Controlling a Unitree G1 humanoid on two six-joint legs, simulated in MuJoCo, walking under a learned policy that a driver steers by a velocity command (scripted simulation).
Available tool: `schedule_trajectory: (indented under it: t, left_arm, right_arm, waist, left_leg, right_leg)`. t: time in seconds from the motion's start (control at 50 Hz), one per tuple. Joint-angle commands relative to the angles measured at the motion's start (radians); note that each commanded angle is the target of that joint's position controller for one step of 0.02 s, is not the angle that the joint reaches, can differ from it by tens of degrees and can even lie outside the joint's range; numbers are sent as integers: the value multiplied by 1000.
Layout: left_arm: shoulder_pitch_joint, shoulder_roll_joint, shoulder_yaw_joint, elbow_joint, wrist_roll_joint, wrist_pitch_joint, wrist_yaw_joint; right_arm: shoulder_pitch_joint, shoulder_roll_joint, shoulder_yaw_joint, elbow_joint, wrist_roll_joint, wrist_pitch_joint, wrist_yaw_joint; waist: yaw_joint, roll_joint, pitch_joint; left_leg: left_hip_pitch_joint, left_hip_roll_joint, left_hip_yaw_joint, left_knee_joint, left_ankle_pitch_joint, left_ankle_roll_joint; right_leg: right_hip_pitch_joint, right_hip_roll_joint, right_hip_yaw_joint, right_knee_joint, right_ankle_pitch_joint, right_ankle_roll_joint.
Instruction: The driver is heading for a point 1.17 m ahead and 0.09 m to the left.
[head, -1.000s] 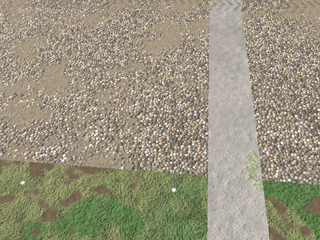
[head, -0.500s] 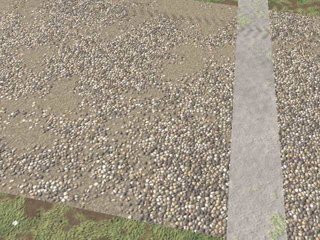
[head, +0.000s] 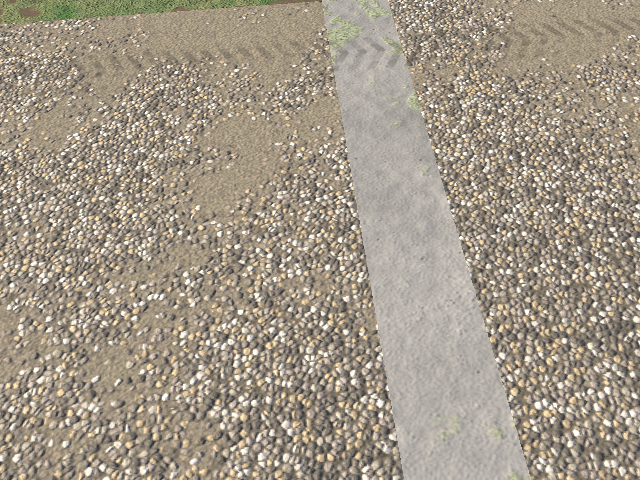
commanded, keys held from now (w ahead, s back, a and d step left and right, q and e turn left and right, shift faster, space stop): e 0.10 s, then no key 0.20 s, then q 0.68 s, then no key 0.02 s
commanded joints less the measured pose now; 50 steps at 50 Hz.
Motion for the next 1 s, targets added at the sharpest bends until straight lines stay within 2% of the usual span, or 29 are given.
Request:
schedule_trajectory:
  t: [0.02, 0.1, 0.18, 0.22, 0.24, 0.26, 0.28, 0.3, 0.32, 0.34, 0.36, 0.38, 0.4, 0.42, 0.48, 0.54, 0.62, 0.66, 0.68, 0.7, 0.72, 0.74, 0.76, 0.78, 0.8, 0.84, 0.9, 0.96, 1.0]
  left_arm:
    - [22, 152, 32, -58, -2, -15, 6]
    - [73, 149, 33, -60, -3, 13, 18]
    - [95, 136, 27, -62, 13, 26, 31]
    - [60, 138, 26, -71, 21, 27, 36]
    - [33, 145, 26, -77, 18, 23, 38]
    - [5, 148, 24, -80, 6, 16, 37]
    - [2, 124, 14, -106, -5, 5, 32]
    - [144, 60, 6, -104, -13, 4, 34]
    - [210, 101, 10, -65, 11, 22, 41]
    - [172, 110, 8, -30, 25, 38, 40]
    - [98, 101, 2, -33, 30, 49, 35]
    - [56, 88, -3, -43, 26, 61, 29]
    - [48, 84, -7, -45, 28, 73, 24]
    - [50, 82, -11, -38, 26, 81, 24]
    - [6, 79, -17, -40, 15, 91, 37]
    - [-52, 76, -22, -56, 12, 91, 46]
    - [-32, 67, -28, -56, 3, 74, 52]
    - [35, 60, -29, -40, 3, 62, 59]
    - [66, 77, -24, -35, 9, 55, 65]
    - [73, 152, -8, -46, 25, 49, 75]
    - [-37, 241, 14, -86, 29, 51, 80]
    - [-110, 201, 7, -102, 41, 51, 76]
    - [-163, 129, -13, -120, 37, 44, 76]
    - [-199, 97, -21, -129, 31, 39, 74]
    - [-204, 95, -23, -138, 26, 34, 74]
    - [-150, 98, -23, -135, 24, 32, 72]
    - [-36, 130, -8, -106, 24, 35, 67]
    - [-25, 158, 5, -103, 29, 39, 54]
    - [-33, 174, 13, -102, 32, 40, 42]
  right_arm:
    - [88, -71, -17, -32, 0, 23, -3]
    - [-39, -82, -11, -79, 12, 26, -5]
    - [-77, -97, -5, -85, 18, 15, -9]
    - [-12, -117, -10, -63, 17, 4, -14]
    - [46, -131, -15, -43, 15, -2, -18]
    - [116, -134, -17, -22, 10, -13, -23]
    - [193, -173, -24, -14, 3, -29, -32]
    - [186, -237, -32, -36, 13, -22, -31]
    - [196, -188, -24, -27, 41, -5, -22]
    - [137, -117, -5, -33, 43, -2, -15]
    - [75, -65, 12, -34, 35, 3, -13]
    - [36, -57, 19, -30, 27, 10, -14]
    - [18, -86, 12, -24, 26, 18, -16]
    - [24, -120, -1, -15, 22, 27, -14]
    - [90, -174, -31, 5, 27, 42, -7]
    - [86, -173, -49, 4, 25, 61, -3]
    - [52, -170, -68, -1, 20, 87, 4]
    - [20, -168, -75, -5, 28, 100, 5]
    - [7, -157, -75, -11, 34, 102, 5]
    - [18, -118, -67, -26, 45, 101, 5]
    - [14, -81, -65, -43, 53, 94, 2]
    - [22, -155, -80, -22, 12, 91, -2]
    - [65, -157, -88, 3, 12, 93, 4]
    - [114, -145, -88, 24, 9, 98, 8]
    - [135, -141, -88, 33, 5, 104, 11]
    - [115, -129, -80, 30, 8, 112, 19]
    - [17, -110, -66, -15, 18, 119, 34]
    - [-17, -98, -56, -42, 28, 123, 46]
    - [-23, -97, -51, -55, 37, 123, 45]
  waist:
    - [-36, -56, -84]
    - [27, -101, -102]
    - [59, -107, -96]
    - [29, -110, -93]
    - [0, -110, -99]
    - [-49, -86, -108]
    - [-75, 4, -188]
    - [-6, 226, -281]
    - [5, 191, -362]
    - [15, 67, -265]
    - [15, 26, -181]
    - [30, 55, -134]
    - [43, 115, -108]
    - [41, 141, -105]
    - [9, 120, -130]
    - [-7, 132, -118]
    - [2, 139, -111]
    - [35, 133, -105]
    - [50, 116, -90]
    - [37, -24, -78]
    - [15, -278, -37]
    - [-10, -153, 6]
    - [-57, -92, -8]
    - [-87, -81, -12]
    - [-90, -107, -33]
    - [-51, -135, -41]
    - [22, -153, -56]
    - [41, -181, -72]
    - [44, -202, -81]
  left_leg:
    - [27, -39, 64, -88, 78, -31]
    - [-3, -62, 55, -251, 186, -27]
    - [11, -85, 45, -394, 196, 5]
    - [115, -100, 31, -482, 159, 41]
    - [202, -113, 34, -548, 167, 63]
    - [317, -110, 38, -668, 286, 86]
    - [507, 33, -90, -678, 649, 128]
    - [682, 316, -374, -627, 1262, 291]
    - [643, 361, -515, -661, 1197, 382]
    - [538, 294, -441, -702, 942, 364]
    - [444, 213, -343, -744, 730, 310]
    - [392, 151, -278, -784, 594, 263]
    - [351, 93, -228, -807, 521, 234]
    - [342, 56, -205, -807, 497, 217]
    - [388, 61, -266, -822, 344, 231]
    - [352, 59, -327, -875, 65, 235]
    - [261, 39, -368, -912, -50, 206]
    - [202, 9, -374, -900, -86, 162]
    - [143, -30, -352, -877, -135, 113]
    - [60, -106, -270, -734, -203, 55]
    - [-40, -280, -42, -425, -209, 32]
    - [17, -191, -50, -216, -203, 28]
    - [85, -190, -57, -101, -152, 33]
    - [91, -184, -44, -19, -106, 29]
    - [71, -178, -28, 36, -83, 22]
    - [20, -158, 7, 23, -90, -3]
    - [-20, -133, 28, -104, -123, -28]
    - [72, -121, 66, -242, -166, -16]
    - [166, -130, 98, -328, -179, 4]
  right_leg:
    - [13, -218, 150, -51, 860, -94]
    - [88, -203, 189, -2, 812, -33]
    - [183, -236, 232, 58, 805, -20]
    - [170, -246, 258, 119, 818, -1]
    - [152, -240, 270, 167, 830, 15]
    - [123, -209, 258, 254, 794, 39]
    - [37, -150, 231, 420, 551, 69]
    - [-128, 31, 112, 708, -328, 103]
    - [-165, 39, 127, 810, -490, 103]
    - [-166, -4, 169, 835, -424, 112]
    - [-163, -32, 158, 769, -378, 123]
    - [-151, -62, 129, 686, -355, 137]
    - [-124, -79, 75, 618, -331, 151]
    - [-108, -70, 30, 569, -323, 158]
    - [-137, -62, 13, 495, -336, 169]
    - [-143, -75, 18, 433, -302, 159]
    - [-38, -60, 4, 294, -254, 127]
    - [69, -50, -6, 111, -169, 98]
    - [135, -68, 13, -9, -152, 76]
    - [168, -233, 189, -159, -288, 36]
    - [61, -486, 492, -273, -401, -59]
    - [-92, -529, 436, -244, -259, -107]
    - [-132, -462, 340, -203, -108, -92]
    - [-118, -403, 234, -169, 16, -62]
    - [-66, -370, 169, -143, 98, -46]
    - [37, -351, 98, -95, 277, -50]
    - [198, -393, 86, -45, 427, -74]
    - [205, -412, 47, -7, 468, -68]
    - [160, -415, 23, 19, 503, -60]
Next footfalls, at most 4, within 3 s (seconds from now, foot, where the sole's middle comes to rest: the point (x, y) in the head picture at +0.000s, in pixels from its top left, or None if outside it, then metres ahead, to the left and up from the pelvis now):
0.28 left None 0.28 0.10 -0.78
0.70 right None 0.17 -0.07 -0.78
1.12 left None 0.12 0.15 -0.78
1.60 right None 0.14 -0.05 -0.78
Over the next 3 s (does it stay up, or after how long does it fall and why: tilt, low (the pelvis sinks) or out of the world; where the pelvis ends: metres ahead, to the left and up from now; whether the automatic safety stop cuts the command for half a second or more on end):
stays up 0.69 -0.01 0.00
